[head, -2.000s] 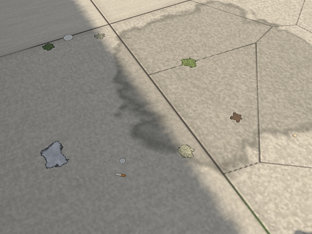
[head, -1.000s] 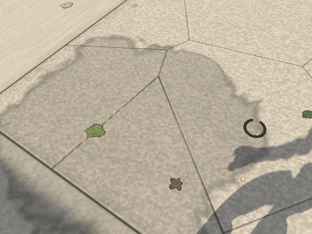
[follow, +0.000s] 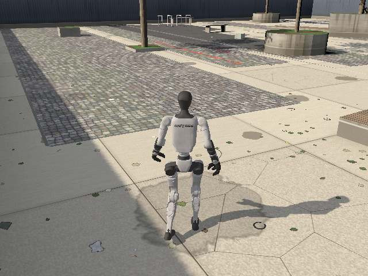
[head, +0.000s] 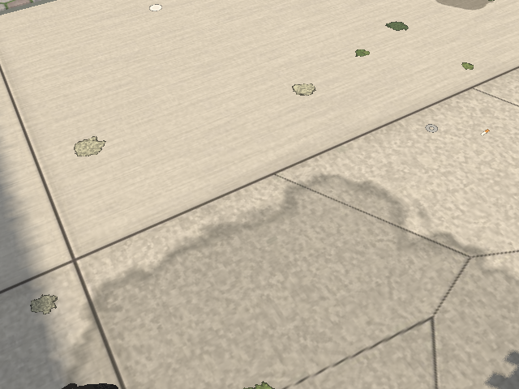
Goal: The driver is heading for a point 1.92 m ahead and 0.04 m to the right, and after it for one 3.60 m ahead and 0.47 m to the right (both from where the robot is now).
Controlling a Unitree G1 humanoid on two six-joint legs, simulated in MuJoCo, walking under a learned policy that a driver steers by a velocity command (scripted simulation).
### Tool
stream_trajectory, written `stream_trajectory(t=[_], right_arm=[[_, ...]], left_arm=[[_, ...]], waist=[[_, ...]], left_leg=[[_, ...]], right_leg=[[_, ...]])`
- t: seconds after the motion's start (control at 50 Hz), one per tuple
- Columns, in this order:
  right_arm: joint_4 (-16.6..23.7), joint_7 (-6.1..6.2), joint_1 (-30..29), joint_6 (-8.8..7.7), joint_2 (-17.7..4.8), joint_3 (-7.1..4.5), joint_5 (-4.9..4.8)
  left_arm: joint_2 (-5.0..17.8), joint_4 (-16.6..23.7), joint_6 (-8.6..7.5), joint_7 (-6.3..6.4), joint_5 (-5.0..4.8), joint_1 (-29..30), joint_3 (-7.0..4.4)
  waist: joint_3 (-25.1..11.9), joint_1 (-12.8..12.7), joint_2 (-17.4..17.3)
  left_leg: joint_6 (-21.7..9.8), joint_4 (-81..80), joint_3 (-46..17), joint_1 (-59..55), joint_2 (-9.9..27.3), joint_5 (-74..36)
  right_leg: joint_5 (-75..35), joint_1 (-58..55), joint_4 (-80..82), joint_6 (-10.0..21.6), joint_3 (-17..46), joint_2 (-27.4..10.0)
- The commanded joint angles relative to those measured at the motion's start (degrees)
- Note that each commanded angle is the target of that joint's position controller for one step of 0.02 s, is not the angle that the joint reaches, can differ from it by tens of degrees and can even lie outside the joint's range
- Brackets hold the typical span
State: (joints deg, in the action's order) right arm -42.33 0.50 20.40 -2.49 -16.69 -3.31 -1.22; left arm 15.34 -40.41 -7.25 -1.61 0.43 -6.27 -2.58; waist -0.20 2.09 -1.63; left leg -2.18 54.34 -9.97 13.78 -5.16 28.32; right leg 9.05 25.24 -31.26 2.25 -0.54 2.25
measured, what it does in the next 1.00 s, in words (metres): walks ahead: left foot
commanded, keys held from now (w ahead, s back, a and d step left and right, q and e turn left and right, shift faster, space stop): no key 1.00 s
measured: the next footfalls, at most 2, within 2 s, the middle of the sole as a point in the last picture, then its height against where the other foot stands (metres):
left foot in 0.36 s outside the picture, level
right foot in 1.88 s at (305, 344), level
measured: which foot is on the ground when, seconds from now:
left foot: up 0.00-0.34, down 0.36-1.00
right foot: down 0.00-1.00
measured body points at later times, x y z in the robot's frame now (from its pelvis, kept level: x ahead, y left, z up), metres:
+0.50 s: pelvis +0.15 +0.01 +0.01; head +0.16 +0.02 +0.46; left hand +0.23 +0.27 -0.13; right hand +0.33 -0.23 -0.08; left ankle +0.20 +0.13 -0.73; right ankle +0.08 -0.11 -0.73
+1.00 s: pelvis +0.15 +0.02 +0.01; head +0.15 +0.02 +0.46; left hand +0.18 +0.28 -0.14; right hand +0.28 -0.23 -0.12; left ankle +0.20 +0.13 -0.73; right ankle +0.08 -0.11 -0.73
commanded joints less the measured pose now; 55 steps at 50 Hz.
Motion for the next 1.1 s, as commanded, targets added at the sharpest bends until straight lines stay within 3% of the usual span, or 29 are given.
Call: stream_trajectory(t=[0.02,0.04,0.06,0.08,0.12,0.16,0.22,0.28,0.34,0.36,0.38,0.4,0.42,0.44,0.48,0.6,0.74,1.1], right_arm=[[5.7,0.23,-2.9,-1.31,-7.7,-1.20,0.12],[6.4,0.22,-4.9,-1.12,-7.1,-1.32,1.11],[6.4,0.17,-4.5,-0.78,-6.4,-1.50,1.54],[5.8,0.13,-3.2,-0.37,-4.9,-1.21,1.39],[5.3,0.41,-2.2,0.19,-2.2,-0.43,1.32],[5.3,0.59,-3.5,0.46,-0.8,0.22,1.52],[5.4,0.46,-7.2,0.71,-1.4,0.14,1.25],[6.3,0.27,-10.6,0.85,-2.2,-0.27,1.30],[6.0,0.17,-9.9,0.45,-2.6,-0.77,1.92],[6.1,0.58,-9.3,0.31,-5.0,-1.31,2.47],[6.8,1.05,-9.5,0.70,-8.0,-1.87,2.75],[6.3,1.09,-9.9,1.35,-4.1,-1.03,2.53],[6.4,0.69,-11.3,1.68,-1.7,-0.47,1.96],[6.5,0.29,-12.8,1.89,-1.3,-0.40,1.74],[6.7,-0.30,-13.8,1.60,-2.7,-0.72,1.78],[4.7,-0.24,-13.3,0.98,-2.4,-0.87,1.73],[1.9,0.04,-14.5,1.53,-2.0,-1.11,1.66],[-8.3,1.55,-14.5,2.54,-1.5,-1.17,1.38]], left_arm=[[7.7,0.8,0.70,0.32,-0.14,-10.5,-2.40],[6.1,0.8,0.98,0.18,0.04,-7.6,-1.68],[4.9,0.7,0.91,0.12,0.22,-6.2,-1.12],[4.5,0.3,0.87,0.02,0.34,-5.5,-0.85],[5.6,-1.1,0.81,0.25,0.53,-4.8,-0.96],[7.3,-2.1,1.43,0.80,0.26,-4.2,-1.37],[8.3,-3.8,2.68,1.30,-0.38,-5.8,-1.52],[8.3,-5.3,3.64,1.35,-0.64,-6.9,-1.34],[7.1,-6.2,4.20,1.46,-1.50,-6.1,-0.78],[5.6,-6.5,3.85,1.45,-0.64,-8.0,-0.24],[4.3,-7.0,3.21,1.14,0.87,-13.0,0.17],[2.0,-8.0,3.28,1.32,0.83,-14.9,0.95],[3.0,-7.7,3.92,1.46,0.63,-12.2,1.01],[4.1,-7.6,4.78,1.65,0.48,-10.1,0.78],[5.8,-8.0,6.30,1.94,0.42,-8.8,0.37],[5.3,-9.7,7.09,2.53,-0.02,-8.5,0.39],[4.7,-12.4,8.05,3.12,-0.05,-7.8,0.25],[2.7,-18.7,6.67,3.89,-0.01,-11.4,0.74]], waist=[[-5.0,-5.8,5.6],[-2.0,-4.1,3.8],[-1.9,-2.4,4.5],[-2.2,-1.4,6.0],[-3.5,-0.5,7.7],[-5.3,-0.5,7.8],[-6.6,-2.4,7.9],[-5.3,-3.5,7.5],[-4.2,-1.7,6.2],[-5.6,-2.4,3.2],[-8.7,-5.6,-2.9],[-11.3,-5.7,-7.1],[-9.6,-4.6,-6.2],[-7.4,-4.3,-4.8],[-4.0,-3.7,-2.5],[-5.4,-3.5,-0.6],[-3.0,-3.6,0.9],[2.1,-2.9,1.1]], left_leg=[[1.5,21.0,0.6,28.5,4.5,-1.3],[2.1,17.5,2.5,26.6,6.2,-3.1],[2.5,13.7,3.2,23.3,8.1,-4.2],[3.0,10.4,4.3,20.1,8.4,-5.1],[4.2,3.2,6.2,16.6,8.1,-8.2],[4.7,-4.9,7.1,12.8,8.1,-13.3],[4.7,-13.2,8.0,9.0,7.2,-21.6],[3.6,-18.7,7.7,7.9,6.8,-21.9],[0.8,-31.0,8.5,0.5,6.0,-29.5],[-0.7,-31.3,4.2,-5.6,10.0,-43.6],[-4.4,-26.8,-0.7,-13.8,16.0,-57.4],[-8.1,-25.6,-2.8,-15.4,18.0,-54.2],[-7.9,-25.9,-2.8,-12.6,16.5,-46.9],[-6.2,-26.1,-1.1,-9.4,14.0,-40.4],[-3.9,-25.3,1.6,-5.7,11.0,-37.4],[-3.6,-23.0,2.8,-6.6,10.2,-45.3],[-3.2,-24.5,3.6,-5.0,9.2,-37.5],[-1.2,-28.4,5.2,-4.5,7.2,-21.6]], right_leg=[[-6.0,-29.0,12.7,12.5,29.2,-21.7],[-18.2,-22.5,12.9,11.8,22.8,-19.3],[-26.7,-18.9,13.1,10.8,18.1,-17.2],[-32.2,-16.5,13.6,10.2,14.7,-15.3],[-41.3,-14.4,14.4,10.8,9.7,-13.8],[-43.7,-13.8,14.3,10.6,6.3,-13.1],[-39.5,-14.9,14.2,9.6,4.5,-12.6],[-32.6,-16.6,12.8,9.3,6.2,-13.7],[-21.8,-15.6,8.5,6.2,7.2,-11.9],[-15.9,-13.4,5.8,3.5,6.3,-9.4],[-2.6,-7.9,3.0,0.7,3.8,-5.4],[7.7,-6.4,2.7,-1.6,2.0,-4.2],[8.7,-7.0,3.8,-2.6,2.0,-4.6],[7.3,-7.6,4.8,-2.9,1.6,-4.3],[4.2,-8.1,5.3,-2.4,1.7,-4.0],[-2.8,-12.2,4.4,-2.3,2.3,-4.9],[0.6,-12.7,5.5,-2.4,2.0,-4.7],[9.7,-8.2,9.0,-1.7,1.7,-4.4]])
Velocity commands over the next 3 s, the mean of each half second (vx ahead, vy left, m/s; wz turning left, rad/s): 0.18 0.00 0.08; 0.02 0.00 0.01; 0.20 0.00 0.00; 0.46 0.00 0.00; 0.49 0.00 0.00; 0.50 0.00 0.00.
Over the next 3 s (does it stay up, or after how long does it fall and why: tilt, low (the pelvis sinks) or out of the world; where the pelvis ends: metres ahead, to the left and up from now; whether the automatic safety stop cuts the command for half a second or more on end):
stays up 1.05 0.02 0.00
